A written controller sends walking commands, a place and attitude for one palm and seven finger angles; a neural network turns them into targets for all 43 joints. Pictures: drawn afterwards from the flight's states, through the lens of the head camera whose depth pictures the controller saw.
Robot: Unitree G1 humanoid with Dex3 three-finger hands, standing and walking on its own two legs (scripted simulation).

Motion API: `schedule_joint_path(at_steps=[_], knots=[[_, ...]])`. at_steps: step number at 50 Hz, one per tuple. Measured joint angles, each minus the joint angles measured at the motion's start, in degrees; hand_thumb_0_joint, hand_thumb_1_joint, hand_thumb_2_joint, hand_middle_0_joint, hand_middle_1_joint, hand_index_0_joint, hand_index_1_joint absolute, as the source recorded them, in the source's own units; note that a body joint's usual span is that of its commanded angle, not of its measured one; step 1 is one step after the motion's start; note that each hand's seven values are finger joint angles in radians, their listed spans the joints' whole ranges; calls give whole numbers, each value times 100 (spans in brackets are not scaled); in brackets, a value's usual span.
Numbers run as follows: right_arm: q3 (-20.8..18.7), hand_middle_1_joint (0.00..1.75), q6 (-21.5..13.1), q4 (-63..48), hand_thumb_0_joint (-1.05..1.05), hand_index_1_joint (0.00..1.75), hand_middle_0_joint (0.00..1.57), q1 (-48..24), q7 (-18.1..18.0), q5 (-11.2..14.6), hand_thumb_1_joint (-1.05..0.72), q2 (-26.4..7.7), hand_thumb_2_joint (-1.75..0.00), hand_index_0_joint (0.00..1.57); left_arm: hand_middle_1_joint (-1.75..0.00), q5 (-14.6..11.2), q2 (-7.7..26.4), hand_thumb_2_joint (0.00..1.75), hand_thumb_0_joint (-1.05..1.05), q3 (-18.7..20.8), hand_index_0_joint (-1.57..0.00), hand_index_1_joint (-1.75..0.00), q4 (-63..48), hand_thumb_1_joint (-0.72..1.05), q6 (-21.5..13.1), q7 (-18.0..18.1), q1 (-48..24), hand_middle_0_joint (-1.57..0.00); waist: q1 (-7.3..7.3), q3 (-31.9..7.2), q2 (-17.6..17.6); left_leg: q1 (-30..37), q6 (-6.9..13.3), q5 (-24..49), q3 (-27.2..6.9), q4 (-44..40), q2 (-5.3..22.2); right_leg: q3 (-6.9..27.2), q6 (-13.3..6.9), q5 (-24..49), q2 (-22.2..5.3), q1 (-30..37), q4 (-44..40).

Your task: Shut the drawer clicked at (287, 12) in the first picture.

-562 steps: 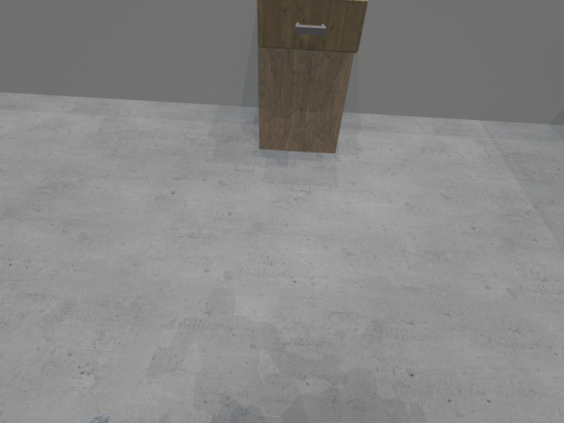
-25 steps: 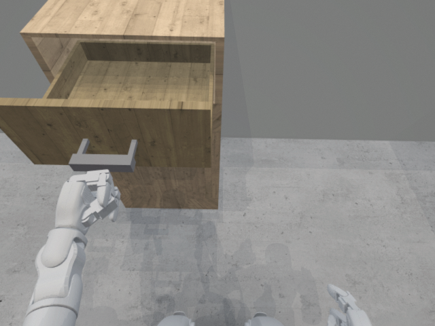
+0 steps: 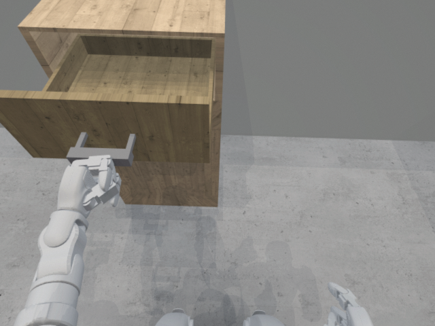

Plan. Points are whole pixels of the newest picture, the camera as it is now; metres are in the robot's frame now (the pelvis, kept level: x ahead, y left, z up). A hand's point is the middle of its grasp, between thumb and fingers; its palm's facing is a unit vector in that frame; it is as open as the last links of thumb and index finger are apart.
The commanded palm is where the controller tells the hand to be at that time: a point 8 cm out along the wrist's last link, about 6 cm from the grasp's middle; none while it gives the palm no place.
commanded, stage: push the drawer shut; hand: left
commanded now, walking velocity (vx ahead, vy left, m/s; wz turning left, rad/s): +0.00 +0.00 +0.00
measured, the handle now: (104, 147) +0.43 +0.24 +0.06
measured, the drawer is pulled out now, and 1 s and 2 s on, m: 0.22 0.10 0.00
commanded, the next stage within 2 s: none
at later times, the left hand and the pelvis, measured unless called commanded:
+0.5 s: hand (117, 162) +0.40 +0.21 +0.05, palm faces -0.01 -1.00 -0.02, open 3.2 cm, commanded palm +0.39 +0.26 +0.06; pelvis -0.01 +0.00 +0.00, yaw -1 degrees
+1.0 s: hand (128, 135) +0.47 +0.20 +0.05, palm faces +0.00 -1.00 -0.02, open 3.2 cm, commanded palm +0.46 +0.25 +0.06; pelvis -0.01 +0.02 -0.01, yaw -2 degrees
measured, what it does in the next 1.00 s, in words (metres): stands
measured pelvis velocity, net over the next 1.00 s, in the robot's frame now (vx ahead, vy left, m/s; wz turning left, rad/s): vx -0.01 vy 0.02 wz -0.03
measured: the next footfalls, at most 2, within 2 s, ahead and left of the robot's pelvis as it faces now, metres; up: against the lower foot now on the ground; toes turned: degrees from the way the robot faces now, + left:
none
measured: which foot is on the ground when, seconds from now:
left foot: down 0.00-1.00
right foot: down 0.00-1.00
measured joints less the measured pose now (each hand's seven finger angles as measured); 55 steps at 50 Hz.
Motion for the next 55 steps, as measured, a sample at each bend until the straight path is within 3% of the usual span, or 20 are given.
schedule_joint_path(at_steps=[28,44,55], knots=[[28,30,332,202,1,30,20,344,3,-22,-91,-44,-90,21,-160,237,563,89,2,507,-140,-160,2133,80,-265,-205,-1888,-140,-306,4,-56,-485,37,65,41,187,61,43,20,146,56,-472,94],[30,30,557,243,1,30,20,541,136,-127,-91,-31,-90,21,-160,530,732,91,2,577,-140,-160,2965,84,-357,121,-2861,-140,-478,-52,-33,-897,114,-3,80,396,52,85,91,132,43,-863,235],[71,30,714,220,1,30,20,637,186,-206,-91,-46,-90,21,-160,745,1070,92,1,777,-140,-160,3500,85,-317,179,-3498,-140,-668,-54,-19,-1182,130,-66,83,529,91,91,105,110,81,-1135,314]])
